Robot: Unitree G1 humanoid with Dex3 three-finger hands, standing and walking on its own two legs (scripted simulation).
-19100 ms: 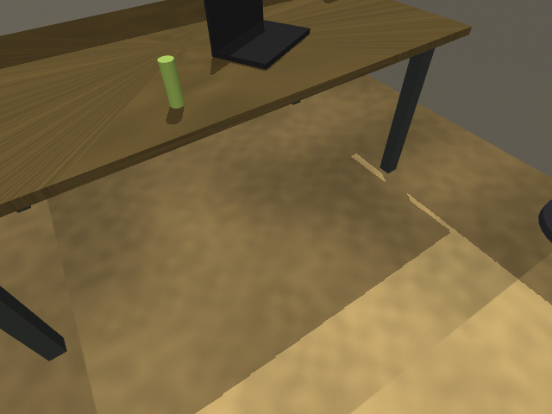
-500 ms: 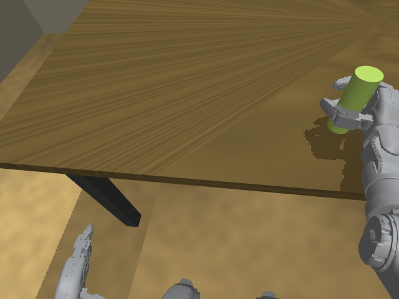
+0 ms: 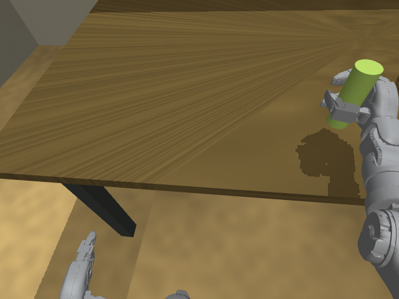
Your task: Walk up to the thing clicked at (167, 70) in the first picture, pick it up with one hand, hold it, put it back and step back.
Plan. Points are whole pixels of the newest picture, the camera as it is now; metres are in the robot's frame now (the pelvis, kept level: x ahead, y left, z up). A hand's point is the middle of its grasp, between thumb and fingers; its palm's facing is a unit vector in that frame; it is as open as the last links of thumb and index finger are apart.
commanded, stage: settle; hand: right
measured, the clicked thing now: (351, 97) +0.49 -0.22 +0.12
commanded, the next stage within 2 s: lift in 0.38 s
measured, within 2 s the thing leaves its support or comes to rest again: neither
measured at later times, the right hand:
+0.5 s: hand (344, 85) +0.50 -0.20 +0.15, palm faces +0.12 +0.99 +0.02, open 5.4 cm
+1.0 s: hand (357, 76) +0.45 -0.19 +0.20, palm faces +0.10 +0.99 +0.01, open 5.4 cm
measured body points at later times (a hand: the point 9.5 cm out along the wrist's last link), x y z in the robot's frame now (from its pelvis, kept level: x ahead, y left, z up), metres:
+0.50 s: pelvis +0.01 +0.00 +0.01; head +0.07 -0.01 +0.46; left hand +0.16 +0.27 -0.03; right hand +0.49 -0.25 +0.15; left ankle +0.02 +0.14 -0.69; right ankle +0.00 -0.12 -0.69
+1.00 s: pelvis +0.01 +0.00 +0.03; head +0.03 +0.01 +0.48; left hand +0.16 +0.27 -0.03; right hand +0.44 -0.24 +0.20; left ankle +0.02 +0.14 -0.69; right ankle +0.00 -0.12 -0.69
